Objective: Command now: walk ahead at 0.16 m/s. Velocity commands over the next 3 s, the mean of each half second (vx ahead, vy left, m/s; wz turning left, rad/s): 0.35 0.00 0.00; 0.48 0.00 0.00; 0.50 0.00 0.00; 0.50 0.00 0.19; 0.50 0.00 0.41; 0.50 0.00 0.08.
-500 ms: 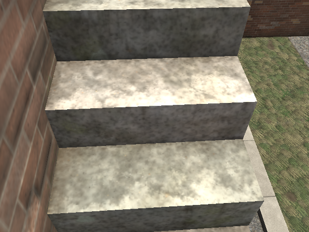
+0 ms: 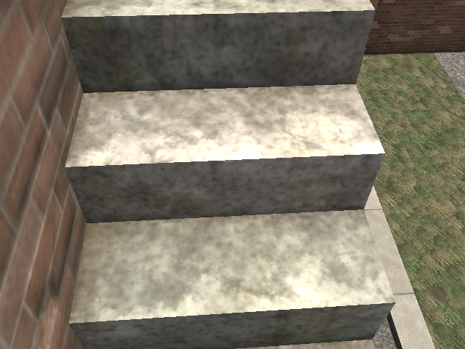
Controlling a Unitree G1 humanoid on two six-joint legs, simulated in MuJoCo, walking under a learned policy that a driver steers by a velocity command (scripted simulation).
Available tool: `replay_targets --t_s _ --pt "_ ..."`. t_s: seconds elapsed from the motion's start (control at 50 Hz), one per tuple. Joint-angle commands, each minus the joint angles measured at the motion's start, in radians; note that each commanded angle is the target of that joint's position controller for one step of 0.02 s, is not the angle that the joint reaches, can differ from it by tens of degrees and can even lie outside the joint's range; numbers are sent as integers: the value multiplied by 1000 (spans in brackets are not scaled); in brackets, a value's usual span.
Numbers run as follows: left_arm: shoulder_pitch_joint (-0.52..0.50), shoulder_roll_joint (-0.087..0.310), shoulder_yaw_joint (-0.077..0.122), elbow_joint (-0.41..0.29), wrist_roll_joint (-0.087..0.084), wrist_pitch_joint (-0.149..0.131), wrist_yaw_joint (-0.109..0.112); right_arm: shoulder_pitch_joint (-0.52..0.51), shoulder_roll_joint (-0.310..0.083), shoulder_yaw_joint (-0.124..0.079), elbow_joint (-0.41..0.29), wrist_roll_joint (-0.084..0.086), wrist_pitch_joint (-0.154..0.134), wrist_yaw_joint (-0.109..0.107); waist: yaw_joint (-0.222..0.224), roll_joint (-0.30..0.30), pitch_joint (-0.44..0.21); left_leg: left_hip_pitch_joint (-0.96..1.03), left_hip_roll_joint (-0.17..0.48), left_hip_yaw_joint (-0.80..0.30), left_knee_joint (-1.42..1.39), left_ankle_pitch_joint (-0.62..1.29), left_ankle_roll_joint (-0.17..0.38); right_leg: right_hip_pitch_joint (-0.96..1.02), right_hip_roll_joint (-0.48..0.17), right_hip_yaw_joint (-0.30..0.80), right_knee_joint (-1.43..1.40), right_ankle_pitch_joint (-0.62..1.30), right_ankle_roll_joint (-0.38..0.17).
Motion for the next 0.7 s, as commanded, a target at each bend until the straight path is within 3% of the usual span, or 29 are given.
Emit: replay_targets --t_s 0.02,0.08,0.2,0.22,0.24,0.28,0.3,0.32,0.36,0.38,0.4,0.42,0.44,0.46,0.48,0.5,0.52,0.54,0.56,0.58,0.6,0.64,0.66,0.68,0.7 --pt "58 104 27 -25 -4 -3 7 44 -102 -19 -13 -1 -3 1 1 -6 38 -46 -14 -6 -102 -266 98 -33 -35 63 -153 -362 -66" --pt "38 100 28 -34 -7 -4 10 32 -109 -22 -9 -2 -8 6 -5 37 79 -82 -4 -45 -93 -344 138 -79 -28 60 -108 -365 -87" --pt "29 87 17 -56 -7 -27 5 38 -145 -38 -9 4 -19 14 -15 98 37 -80 42 -163 -116 -411 209 -103 -1 32 -2 -294 -103" --pt "48 86 14 -49 -4 -38 3 4 -151 -45 -17 2 -17 7 -14 89 37 -120 30 -144 -100 -410 201 -65 -16 53 -33 -312 -118" --pt "65 99 17 -46 -4 -43 4 -18 -142 -42 -25 4 -20 6 -1 43 37 -158 10 -114 -60 -359 193 -15 -33 90 -70 -327 -129" --pt "93 137 29 -43 -6 -48 11 -18 -98 -28 -25 7 -35 11 11 -70 23 -192 -36 -37 53 -192 176 80 -85 187 -165 -334 -153" --pt "121 137 34 -23 -2 -50 18 -9 -83 -21 -11 8 -38 13 17 -115 22 -229 -57 4 144 -158 161 135 -111 235 -209 -310 -170" --pt "137 147 39 -18 -2 -49 24 1 -78 -14 -11 4 -46 15 22 -146 7 -237 -59 19 189 -122 156 180 -140 271 -236 -261 -187" --pt "157 144 42 -3 -13 -64 21 21 -103 -13 -6 -17 -52 22 27 -111 31 -208 -55 33 224 -130 142 175 -156 264 -248 -92 -215" --pt "113 144 42 -10 -11 -74 19 44 -110 -14 -5 -15 -58 27 4 -79 39 -157 -53 36 187 -112 148 158 -146 232 -230 37 -219" --pt "22 123 33 -33 -17 -77 16 113 -111 -16 14 -10 -67 28 -54 -36 30 -31 -34 12 89 -28 152 96 -106 152 -165 242 -194" --pt "-31 255 48 -8 -53 -62 6 169 -50 8 -88 -151 -66 166 -117 94 -53 63 -54 6 70 -37 176 33 -226 261 -95 471 -301" --pt "-104 107 29 -69 -43 -88 0 214 -169 -42 23 -18 -80 65 -135 106 -5 127 19 -82 -86 190 175 46 -40 33 95 552 -164" --pt "-104 47 14 -73 -27 -99 -11 289 -227 -48 21 -11 -68 15 -143 200 -81 322 119 -211 -161 359 205 -127 26 -11 276 244 -91" --pt "-48 -1 8 -62 -19 -101 -23 374 -249 -59 62 -18 -44 -7 -156 321 -115 499 248 -401 -217 435 290 -370 96 -39 473 -137 -63" --pt "-39 25 19 -37 -1 -86 -25 336 -247 -62 58 -28 -35 -16 -156 278 -97 457 269 -421 -195 492 375 -463 100 7 832 -282 -59" --pt "-112 24 24 -73 15 -81 -28 307 -266 -73 48 -40 -53 -11 -162 208 -40 431 267 -388 -178 398 415 -613 89 85 1115 -356 -71" --pt "-156 23 25 -121 16 -77 -26 232 -259 -77 34 -44 -78 -9 -113 193 -1 414 242 -318 -180 292 391 -698 64 156 1193 -353 -81" --pt "-215 24 22 -162 21 -76 -24 181 -227 -73 20 -48 -91 -10 -86 168 28 392 233 -282 -208 221 355 -758 53 187 1216 -345 -99" --pt "-234 23 15 -201 18 -87 -28 180 -168 -61 31 -71 -89 -6 -71 168 39 380 228 -240 -226 269 318 -803 36 192 1267 -375 -129" --pt "-259 17 12 -224 22 -79 -17 203 -164 -62 31 -85 -106 3 -94 182 41 396 288 -261 -225 380 329 -906 59 223 1482 -418 -135" --pt "-368 13 16 -312 35 -57 3 266 -167 -74 50 -73 -146 12 -105 155 49 507 368 -279 -231 316 312 -1196 23 318 1707 -515 -158" --pt "-434 28 12 -354 38 -54 7 186 -195 -86 25 -73 -160 19 -81 127 69 504 375 -238 -254 336 286 -1278 -4 303 1706 -578 -151" --pt "-471 15 -9 -401 62 -57 6 167 -204 -90 42 -57 -148 29 -33 72 125 454 304 -181 -241 311 227 -1270 -74 316 1472 -568 -159" --pt "-511 24 -21 -411 68 -66 -11 152 -224 -102 21 -50 -137 13 -72 -22 62 486 221 -107 -235 406 189 -1152 -88 211 1189 -623 -148"
Next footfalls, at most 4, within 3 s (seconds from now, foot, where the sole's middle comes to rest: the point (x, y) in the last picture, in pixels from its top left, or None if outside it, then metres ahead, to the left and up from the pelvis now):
0.76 right None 0.26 -0.19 -0.58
1.24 left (240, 266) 0.56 0.03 -0.38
1.52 right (324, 246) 0.60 -0.16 -0.36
1.98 left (210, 28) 0.85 0.10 0.02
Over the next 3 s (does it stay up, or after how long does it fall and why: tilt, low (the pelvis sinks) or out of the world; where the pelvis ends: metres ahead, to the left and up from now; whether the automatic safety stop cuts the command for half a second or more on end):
stays up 1.23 0.09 0.94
